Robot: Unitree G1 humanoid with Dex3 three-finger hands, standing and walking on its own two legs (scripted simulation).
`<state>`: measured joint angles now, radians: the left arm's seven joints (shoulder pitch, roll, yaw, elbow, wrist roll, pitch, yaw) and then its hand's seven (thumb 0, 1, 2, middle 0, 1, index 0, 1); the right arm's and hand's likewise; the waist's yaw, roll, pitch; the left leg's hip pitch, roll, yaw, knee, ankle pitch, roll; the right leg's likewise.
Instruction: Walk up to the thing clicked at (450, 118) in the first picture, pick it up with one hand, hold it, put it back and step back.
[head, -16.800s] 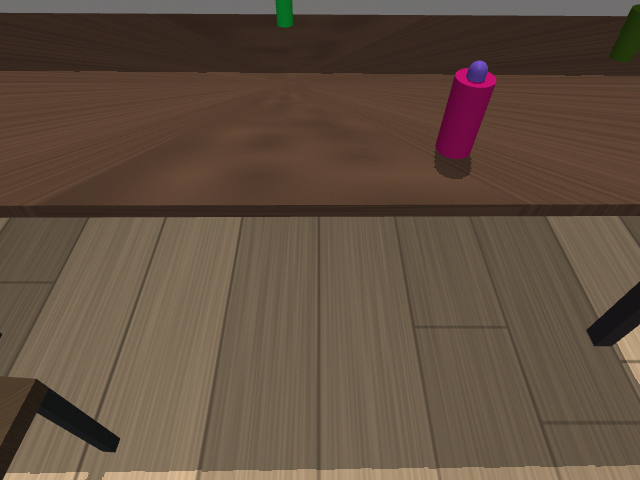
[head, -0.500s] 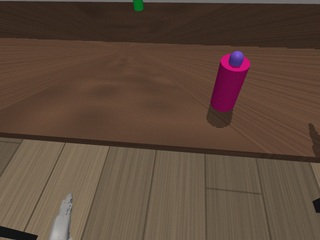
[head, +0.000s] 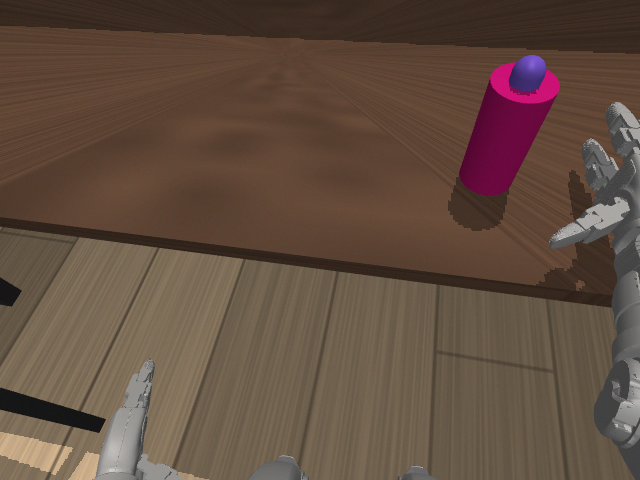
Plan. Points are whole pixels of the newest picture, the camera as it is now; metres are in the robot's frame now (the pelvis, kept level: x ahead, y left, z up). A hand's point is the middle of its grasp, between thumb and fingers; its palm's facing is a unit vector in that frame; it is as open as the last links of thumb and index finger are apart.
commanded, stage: close in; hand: right
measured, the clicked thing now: (506, 126) +0.54 -0.17 +0.10
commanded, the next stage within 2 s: rest palm in 0.44 s
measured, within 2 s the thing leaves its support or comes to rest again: leaves its support in 1.66 s
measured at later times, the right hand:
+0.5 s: hand (522, 172) +0.48 -0.18 +0.09, palm faces +0.11 +0.99 +0.02, open 17.7 cm
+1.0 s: hand (501, 157) +0.50 -0.16 +0.09, palm faces +0.13 +0.99 +0.00, open 15.3 cm
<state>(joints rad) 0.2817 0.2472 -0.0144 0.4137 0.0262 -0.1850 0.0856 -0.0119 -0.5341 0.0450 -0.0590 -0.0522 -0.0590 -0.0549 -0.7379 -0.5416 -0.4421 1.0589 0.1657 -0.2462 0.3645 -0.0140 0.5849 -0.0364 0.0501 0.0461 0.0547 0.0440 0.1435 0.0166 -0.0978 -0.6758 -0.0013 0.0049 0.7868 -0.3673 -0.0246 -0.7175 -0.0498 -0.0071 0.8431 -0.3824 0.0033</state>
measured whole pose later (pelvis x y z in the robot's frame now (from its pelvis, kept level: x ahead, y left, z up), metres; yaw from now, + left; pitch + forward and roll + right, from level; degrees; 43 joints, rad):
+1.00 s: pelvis -0.01 +0.00 -0.02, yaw +0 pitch +16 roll +1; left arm 0.35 0.23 0.05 0.21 0.04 -0.09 -0.01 -0.01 -0.54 0.05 -0.05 -0.05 -0.05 -0.05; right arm -0.88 -0.39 -0.37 1.09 0.04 -0.30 0.03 -0.01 0.52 -0.08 0.49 0.28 0.49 0.28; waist 0.17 -0.01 -0.11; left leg -0.79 0.00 0.00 0.92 -0.41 -0.02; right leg -0.82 -0.05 -0.01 0.95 -0.42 0.01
